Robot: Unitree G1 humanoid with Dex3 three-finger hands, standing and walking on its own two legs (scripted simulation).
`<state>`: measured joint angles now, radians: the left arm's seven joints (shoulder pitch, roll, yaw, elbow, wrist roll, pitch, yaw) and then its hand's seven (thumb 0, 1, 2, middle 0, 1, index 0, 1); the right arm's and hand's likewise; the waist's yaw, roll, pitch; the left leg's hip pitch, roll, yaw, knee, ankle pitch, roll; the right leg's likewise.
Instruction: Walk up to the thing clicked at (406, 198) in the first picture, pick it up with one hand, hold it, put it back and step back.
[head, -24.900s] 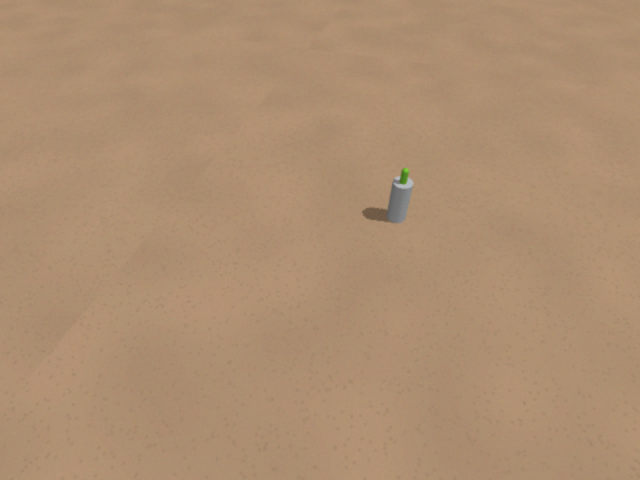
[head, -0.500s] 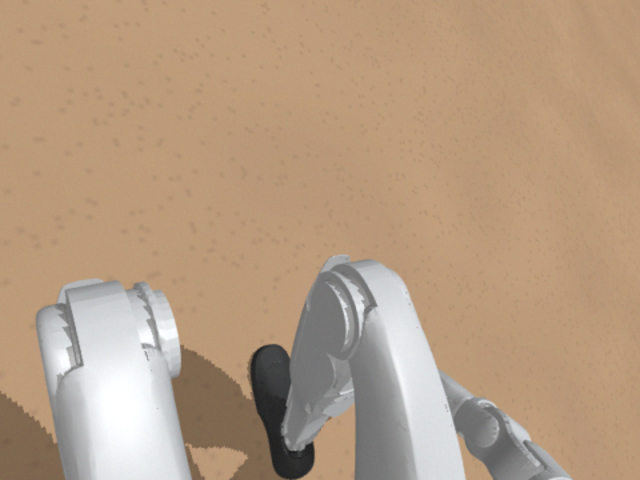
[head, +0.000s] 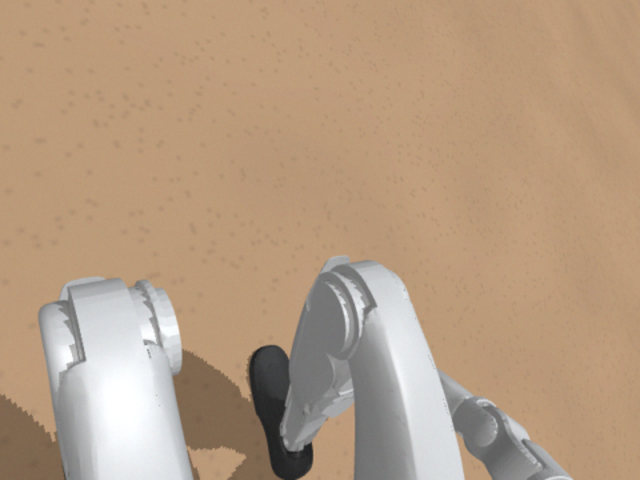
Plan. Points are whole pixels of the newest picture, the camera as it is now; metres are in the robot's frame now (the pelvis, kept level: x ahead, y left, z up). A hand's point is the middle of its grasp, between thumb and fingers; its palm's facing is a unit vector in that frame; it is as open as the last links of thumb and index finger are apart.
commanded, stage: withdraw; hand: left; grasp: from the side
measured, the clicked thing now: out of the picture +0.37 +0.32 -0.14
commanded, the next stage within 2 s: rise in 0.26 s
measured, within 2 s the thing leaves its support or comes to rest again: rests again in 0.14 s
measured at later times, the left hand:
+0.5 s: hand out of the picture +0.31 +0.41 -0.04, palm faces +0.48 -0.86 -0.17, open 17.6 cm
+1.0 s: hand out of the picture +0.24 +0.34 +0.15, palm faces +0.36 -0.81 -0.46, open 16.9 cm
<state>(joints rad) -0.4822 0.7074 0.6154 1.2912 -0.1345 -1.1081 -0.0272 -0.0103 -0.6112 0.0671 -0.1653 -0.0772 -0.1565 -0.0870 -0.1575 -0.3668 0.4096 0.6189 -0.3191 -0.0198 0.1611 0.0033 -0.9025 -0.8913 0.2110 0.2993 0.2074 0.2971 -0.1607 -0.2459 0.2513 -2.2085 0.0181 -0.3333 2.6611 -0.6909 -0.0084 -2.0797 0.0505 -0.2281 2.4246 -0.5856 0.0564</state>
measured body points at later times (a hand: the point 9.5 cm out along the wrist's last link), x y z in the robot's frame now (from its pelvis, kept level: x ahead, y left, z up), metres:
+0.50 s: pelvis +0.01 -0.01 +0.05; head +0.18 +0.13 +0.44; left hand +0.28 +0.45 -0.02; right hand +0.24 -0.23 -0.03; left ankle +0.09 +0.12 -0.25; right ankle +0.14 -0.12 -0.25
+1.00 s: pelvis +0.04 -0.02 +0.24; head +0.22 +0.05 +0.65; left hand +0.22 +0.38 +0.18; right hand +0.27 -0.23 +0.12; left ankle +0.09 +0.12 -0.25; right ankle +0.14 -0.12 -0.25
